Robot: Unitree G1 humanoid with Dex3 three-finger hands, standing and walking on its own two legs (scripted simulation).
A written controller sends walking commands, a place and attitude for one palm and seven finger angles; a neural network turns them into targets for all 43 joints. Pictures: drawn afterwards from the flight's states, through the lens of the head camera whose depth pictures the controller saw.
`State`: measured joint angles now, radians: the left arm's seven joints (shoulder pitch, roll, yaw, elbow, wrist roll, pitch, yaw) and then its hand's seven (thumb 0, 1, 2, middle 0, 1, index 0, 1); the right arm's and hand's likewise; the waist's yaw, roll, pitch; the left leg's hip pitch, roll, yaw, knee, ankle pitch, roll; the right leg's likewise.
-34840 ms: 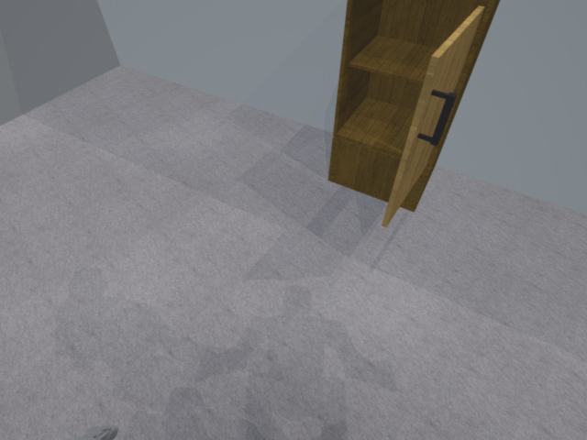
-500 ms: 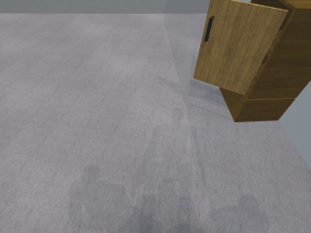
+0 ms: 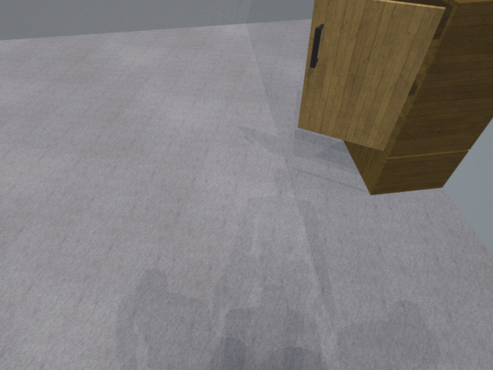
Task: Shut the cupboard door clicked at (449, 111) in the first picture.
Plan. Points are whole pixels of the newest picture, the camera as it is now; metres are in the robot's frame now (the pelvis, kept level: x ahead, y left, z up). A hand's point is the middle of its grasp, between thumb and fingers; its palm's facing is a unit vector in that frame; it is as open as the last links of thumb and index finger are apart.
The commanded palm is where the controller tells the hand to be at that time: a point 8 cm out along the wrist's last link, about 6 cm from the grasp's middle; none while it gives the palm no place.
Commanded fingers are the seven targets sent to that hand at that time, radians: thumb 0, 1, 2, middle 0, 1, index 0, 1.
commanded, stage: walk to a spot facing it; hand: left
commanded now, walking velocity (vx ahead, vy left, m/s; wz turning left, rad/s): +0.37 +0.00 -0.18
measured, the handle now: (317, 46) +1.23 -0.18 -0.04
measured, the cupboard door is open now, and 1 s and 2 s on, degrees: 57 57 57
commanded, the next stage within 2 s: take the last steps up to it in 0.88 s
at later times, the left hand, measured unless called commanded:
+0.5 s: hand (143, 316) +0.25 +0.25 -0.18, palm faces -0.06 -0.98 -0.19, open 7.4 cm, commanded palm none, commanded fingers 0.00 0.90 0.90 -0.20 -0.30 -0.20 -0.30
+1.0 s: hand (212, 202) +0.54 +0.14 -0.16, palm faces -0.36 -0.91 -0.22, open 7.3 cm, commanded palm none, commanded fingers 0.00 0.90 0.90 -0.20 -0.30 -0.20 -0.30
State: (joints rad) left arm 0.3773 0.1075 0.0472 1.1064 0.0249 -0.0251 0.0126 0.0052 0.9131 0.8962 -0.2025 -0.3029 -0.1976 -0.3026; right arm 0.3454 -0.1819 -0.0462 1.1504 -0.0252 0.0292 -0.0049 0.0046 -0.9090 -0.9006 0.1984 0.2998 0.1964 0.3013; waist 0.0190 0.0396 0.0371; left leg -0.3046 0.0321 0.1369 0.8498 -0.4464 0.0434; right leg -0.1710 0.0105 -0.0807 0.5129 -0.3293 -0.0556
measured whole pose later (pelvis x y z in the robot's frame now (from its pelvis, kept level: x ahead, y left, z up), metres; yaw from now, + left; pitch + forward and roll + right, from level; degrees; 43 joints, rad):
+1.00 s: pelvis +0.41 -0.01 +0.01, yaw -22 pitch +1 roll +1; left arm 0.21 0.17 0.05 0.96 0.02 -0.02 0.00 0.01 0.93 0.90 -0.21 -0.30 -0.20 -0.30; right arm 0.19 -0.21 -0.05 0.95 -0.03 0.00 0.00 0.01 -0.91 -0.90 0.20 0.30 0.19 0.30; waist -0.03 0.02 0.10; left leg -0.54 0.12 0.04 1.08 -0.32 -0.05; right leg -0.26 0.03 -0.02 0.46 -0.21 -0.05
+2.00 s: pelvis +0.74 -0.14 -0.01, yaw -24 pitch -1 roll -2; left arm 0.26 0.17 0.04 1.09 0.01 -0.01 0.03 0.00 0.93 0.90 -0.20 -0.30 -0.20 -0.30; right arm 0.22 -0.17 -0.03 1.03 -0.02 -0.03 -0.02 0.01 -0.94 -0.90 0.20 0.30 0.19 0.30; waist 0.00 -0.01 0.04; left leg -0.33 0.06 0.09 0.60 -0.22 0.03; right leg -0.11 0.00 -0.16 0.51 -0.36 -0.02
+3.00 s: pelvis +0.73 -0.12 +0.00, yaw -25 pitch -1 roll +0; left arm 0.26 0.17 0.00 1.04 0.02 0.01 0.03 0.01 0.92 0.90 -0.20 -0.30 -0.20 -0.30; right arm 0.31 -0.17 0.00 1.03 -0.02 -0.01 -0.02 0.01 -0.94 -0.90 0.20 0.30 0.20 0.30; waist 0.00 0.02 0.03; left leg -0.21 -0.03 0.06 0.52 -0.30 0.06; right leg -0.21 -0.05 -0.03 0.52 -0.30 0.02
